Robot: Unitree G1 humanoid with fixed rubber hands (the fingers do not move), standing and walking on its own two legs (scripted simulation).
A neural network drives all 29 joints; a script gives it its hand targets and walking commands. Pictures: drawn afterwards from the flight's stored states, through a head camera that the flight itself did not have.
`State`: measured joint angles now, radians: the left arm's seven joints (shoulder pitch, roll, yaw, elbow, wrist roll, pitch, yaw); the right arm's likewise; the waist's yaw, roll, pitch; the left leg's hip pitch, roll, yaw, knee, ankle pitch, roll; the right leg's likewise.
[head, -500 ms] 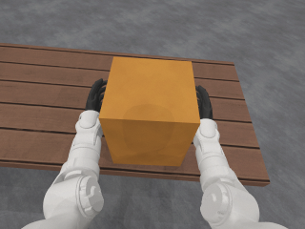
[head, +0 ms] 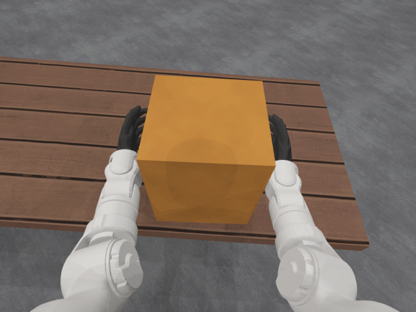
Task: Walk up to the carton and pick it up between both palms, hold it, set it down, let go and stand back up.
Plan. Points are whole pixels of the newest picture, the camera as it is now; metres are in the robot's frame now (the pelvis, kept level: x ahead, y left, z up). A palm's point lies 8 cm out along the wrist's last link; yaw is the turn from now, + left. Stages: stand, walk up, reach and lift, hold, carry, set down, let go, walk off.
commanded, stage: reach and lift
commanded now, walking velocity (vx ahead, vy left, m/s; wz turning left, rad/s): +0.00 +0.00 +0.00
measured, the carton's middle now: (205, 156) +0.41 +0.03 +0.03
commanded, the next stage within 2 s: none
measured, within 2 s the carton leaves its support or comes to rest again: leaves its support in 0.58 s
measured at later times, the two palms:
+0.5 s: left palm (128, 147) +0.40 +0.18 +0.06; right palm (280, 156) +0.40 -0.12 +0.06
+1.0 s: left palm (129, 152) +0.38 +0.18 +0.07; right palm (285, 160) +0.38 -0.13 +0.07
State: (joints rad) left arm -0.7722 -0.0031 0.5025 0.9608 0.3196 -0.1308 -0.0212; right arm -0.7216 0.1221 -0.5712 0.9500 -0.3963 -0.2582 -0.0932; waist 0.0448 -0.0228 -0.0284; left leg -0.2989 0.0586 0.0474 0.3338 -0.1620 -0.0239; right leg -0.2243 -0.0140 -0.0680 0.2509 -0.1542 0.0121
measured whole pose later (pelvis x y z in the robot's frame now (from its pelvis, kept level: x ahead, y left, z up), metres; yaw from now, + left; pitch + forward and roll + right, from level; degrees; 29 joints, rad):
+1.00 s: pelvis -0.03 -0.01 +0.00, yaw +0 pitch +14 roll -1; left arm -0.84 0.05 0.42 1.15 0.25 -0.34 0.05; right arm -0.80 0.03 -0.54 1.19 -0.36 -0.51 -0.16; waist 0.06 -0.03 -0.13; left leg -0.46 0.07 0.06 0.30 -0.07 -0.03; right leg -0.40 0.00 -0.07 0.24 -0.08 0.00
